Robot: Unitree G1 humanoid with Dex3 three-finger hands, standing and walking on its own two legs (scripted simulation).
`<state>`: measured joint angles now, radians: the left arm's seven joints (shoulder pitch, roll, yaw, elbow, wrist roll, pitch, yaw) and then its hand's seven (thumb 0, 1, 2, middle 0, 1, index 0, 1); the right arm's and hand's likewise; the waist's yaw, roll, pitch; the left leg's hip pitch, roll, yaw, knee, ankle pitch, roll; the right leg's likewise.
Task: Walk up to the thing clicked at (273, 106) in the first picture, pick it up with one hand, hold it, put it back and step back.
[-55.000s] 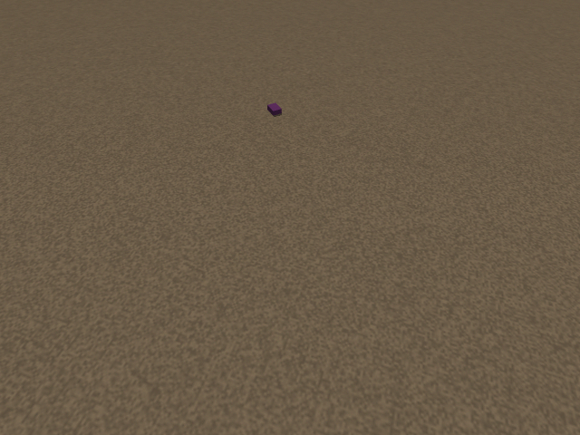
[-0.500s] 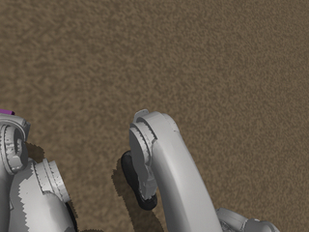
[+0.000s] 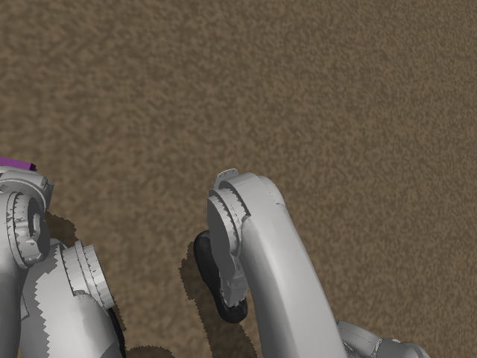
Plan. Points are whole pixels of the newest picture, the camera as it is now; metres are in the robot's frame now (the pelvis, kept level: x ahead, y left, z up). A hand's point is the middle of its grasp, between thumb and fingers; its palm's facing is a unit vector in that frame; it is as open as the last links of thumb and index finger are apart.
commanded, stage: settle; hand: left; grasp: from above
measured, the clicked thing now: out of the picture +0.45 +0.21 -0.27
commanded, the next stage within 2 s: lift in 0.30 s
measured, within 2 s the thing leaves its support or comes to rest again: leaves its support in 0.04 s
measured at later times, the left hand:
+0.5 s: hand out of the picture +0.44 +0.23 -0.14, palm faces -0.13 -0.41 -0.90, open 10.9 cm
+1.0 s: hand out of the picture +0.40 +0.23 +0.01, palm faces -0.11 -0.42 -0.90, open 10.9 cm
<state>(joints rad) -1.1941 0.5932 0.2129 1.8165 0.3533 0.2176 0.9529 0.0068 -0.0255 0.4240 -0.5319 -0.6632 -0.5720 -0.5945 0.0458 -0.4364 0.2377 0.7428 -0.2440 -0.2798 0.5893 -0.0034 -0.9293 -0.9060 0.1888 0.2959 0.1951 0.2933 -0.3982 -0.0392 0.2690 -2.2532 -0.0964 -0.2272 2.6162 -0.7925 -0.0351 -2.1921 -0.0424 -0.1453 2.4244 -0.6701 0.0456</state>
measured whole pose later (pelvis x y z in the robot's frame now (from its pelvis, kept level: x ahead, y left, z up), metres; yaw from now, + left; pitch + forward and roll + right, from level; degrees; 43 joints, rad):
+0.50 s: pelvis -0.02 -0.01 +0.04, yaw +1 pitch +31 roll -9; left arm -1.20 0.52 0.26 1.67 0.55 0.41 0.83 -0.01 -0.04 0.41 -0.60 -0.57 -0.63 -0.52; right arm 0.12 -0.38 0.10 0.86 -0.16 -0.23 0.53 0.00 -0.92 -0.90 0.19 0.30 0.19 0.29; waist -0.32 0.04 0.08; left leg -2.25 -0.04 -0.16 2.42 -0.71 -0.03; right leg -2.23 -0.01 -0.09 2.27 -0.58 0.03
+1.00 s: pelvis -0.01 -0.02 +0.12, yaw +5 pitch +34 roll -2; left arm -1.00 0.30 0.21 1.50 0.53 0.50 0.70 -0.02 -0.10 0.43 -0.68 -0.50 -0.70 -0.46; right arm 0.13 -0.33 -0.05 0.97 -0.11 -0.20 0.33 0.00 -0.91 -0.90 0.19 0.30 0.20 0.29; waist -0.19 0.10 -0.23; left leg -2.04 -0.01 -0.06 2.14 -0.70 -0.03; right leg -2.08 0.00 -0.01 2.07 -0.59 0.01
